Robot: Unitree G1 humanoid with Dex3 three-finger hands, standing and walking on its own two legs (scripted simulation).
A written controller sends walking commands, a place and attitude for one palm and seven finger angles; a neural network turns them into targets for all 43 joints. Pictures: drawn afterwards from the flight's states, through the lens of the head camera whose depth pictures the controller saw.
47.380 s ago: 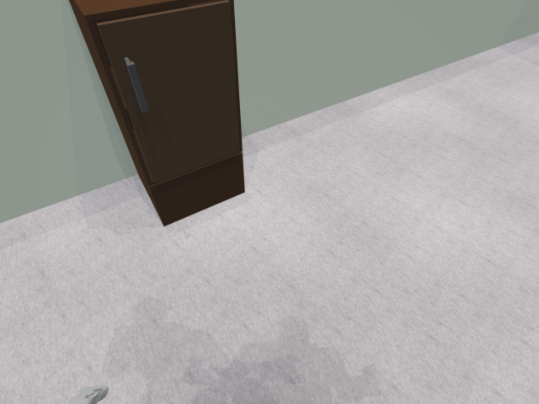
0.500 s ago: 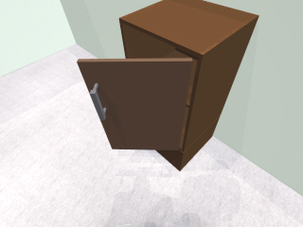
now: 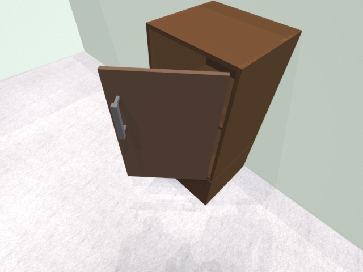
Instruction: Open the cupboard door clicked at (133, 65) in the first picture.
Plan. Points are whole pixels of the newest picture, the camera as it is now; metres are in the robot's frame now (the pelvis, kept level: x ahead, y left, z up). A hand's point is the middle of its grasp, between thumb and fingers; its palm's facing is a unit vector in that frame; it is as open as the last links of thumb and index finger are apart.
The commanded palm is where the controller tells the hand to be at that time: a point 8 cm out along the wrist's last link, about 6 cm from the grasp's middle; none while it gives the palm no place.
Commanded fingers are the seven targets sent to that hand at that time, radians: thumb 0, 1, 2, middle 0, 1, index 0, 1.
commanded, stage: come to a stop and stand still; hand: left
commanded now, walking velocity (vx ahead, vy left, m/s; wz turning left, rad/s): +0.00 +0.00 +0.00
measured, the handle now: (119, 118) +0.58 +0.25 -0.05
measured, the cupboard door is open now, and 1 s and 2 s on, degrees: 43 43 43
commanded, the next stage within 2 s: look again from close up in 0.38 s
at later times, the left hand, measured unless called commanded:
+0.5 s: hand out of the picture -0.02 +0.16 -0.18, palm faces +0.06 -0.99 -0.14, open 7.4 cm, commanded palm none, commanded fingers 0.00 0.90 0.90 -0.20 -0.30 -0.20 -0.30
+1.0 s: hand out of the picture +0.05 +0.22 -0.18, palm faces +0.01 -0.97 -0.23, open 7.4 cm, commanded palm none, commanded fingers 0.00 0.90 0.90 -0.20 -0.30 -0.20 -0.30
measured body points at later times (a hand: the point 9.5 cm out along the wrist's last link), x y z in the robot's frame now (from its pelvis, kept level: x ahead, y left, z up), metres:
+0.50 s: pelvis +0.01 +0.02 +0.00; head +0.02 +0.03 +0.45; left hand -0.02 +0.22 -0.17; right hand +0.00 -0.20 -0.16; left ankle +0.05 +0.13 -0.74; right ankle -0.02 -0.10 -0.74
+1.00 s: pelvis +0.02 +0.03 +0.00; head +0.02 +0.03 +0.44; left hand +0.05 +0.27 -0.16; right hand +0.04 -0.20 -0.16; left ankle +0.05 +0.13 -0.74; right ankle -0.02 -0.10 -0.74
